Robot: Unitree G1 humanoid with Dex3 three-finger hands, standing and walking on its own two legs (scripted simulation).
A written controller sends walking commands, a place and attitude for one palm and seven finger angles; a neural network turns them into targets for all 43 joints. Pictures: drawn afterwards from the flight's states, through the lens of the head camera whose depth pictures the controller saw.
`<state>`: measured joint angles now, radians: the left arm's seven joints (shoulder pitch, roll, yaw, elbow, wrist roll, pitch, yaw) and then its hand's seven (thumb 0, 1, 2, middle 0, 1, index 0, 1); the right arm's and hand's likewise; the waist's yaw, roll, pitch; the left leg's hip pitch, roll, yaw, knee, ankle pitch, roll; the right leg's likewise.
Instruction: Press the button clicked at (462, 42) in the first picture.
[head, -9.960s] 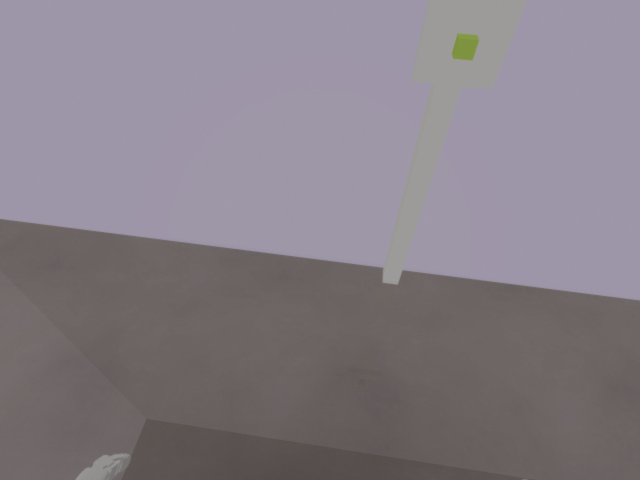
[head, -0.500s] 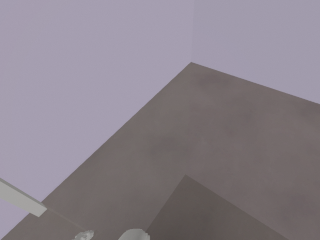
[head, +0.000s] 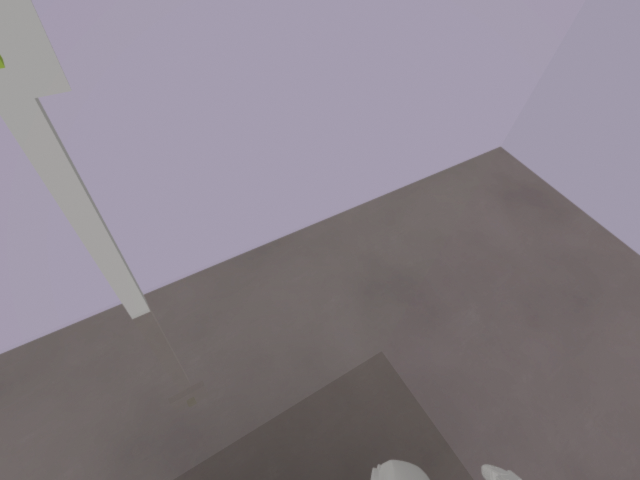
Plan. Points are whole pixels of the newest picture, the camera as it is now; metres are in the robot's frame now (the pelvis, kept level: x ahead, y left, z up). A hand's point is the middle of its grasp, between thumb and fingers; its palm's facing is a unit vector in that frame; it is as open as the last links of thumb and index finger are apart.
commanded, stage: turn to face it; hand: left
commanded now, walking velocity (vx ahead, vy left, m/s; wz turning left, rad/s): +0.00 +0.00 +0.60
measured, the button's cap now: out of the picture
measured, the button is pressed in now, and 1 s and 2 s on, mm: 0 0 0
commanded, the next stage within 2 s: take the last steps up to it in 0.86 s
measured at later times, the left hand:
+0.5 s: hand out of the picture +0.06 +0.16 -0.13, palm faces +0.27 -0.92 -0.29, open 7.4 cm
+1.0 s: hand out of the picture -0.16 +0.17 -0.19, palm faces +0.56 -0.80 -0.23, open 7.4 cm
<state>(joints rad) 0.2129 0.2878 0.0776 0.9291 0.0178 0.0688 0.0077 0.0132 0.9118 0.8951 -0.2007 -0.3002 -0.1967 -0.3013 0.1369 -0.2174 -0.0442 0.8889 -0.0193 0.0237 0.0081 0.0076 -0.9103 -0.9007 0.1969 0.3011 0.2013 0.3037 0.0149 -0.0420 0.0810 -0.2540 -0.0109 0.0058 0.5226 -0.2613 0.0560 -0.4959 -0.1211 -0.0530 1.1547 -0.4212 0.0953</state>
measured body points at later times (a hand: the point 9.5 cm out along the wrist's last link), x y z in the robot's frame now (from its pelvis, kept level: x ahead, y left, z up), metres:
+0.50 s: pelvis -0.02 -0.06 +0.00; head +0.01 -0.09 +0.45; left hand +0.04 +0.21 -0.11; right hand +0.07 -0.31 -0.16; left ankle -0.04 +0.08 -0.67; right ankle +0.01 -0.16 -0.74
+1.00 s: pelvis -0.06 -0.01 +0.00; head -0.05 +0.03 +0.44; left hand -0.19 +0.22 -0.17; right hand +0.18 -0.15 -0.12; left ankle -0.10 +0.06 -0.74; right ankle -0.01 -0.16 -0.67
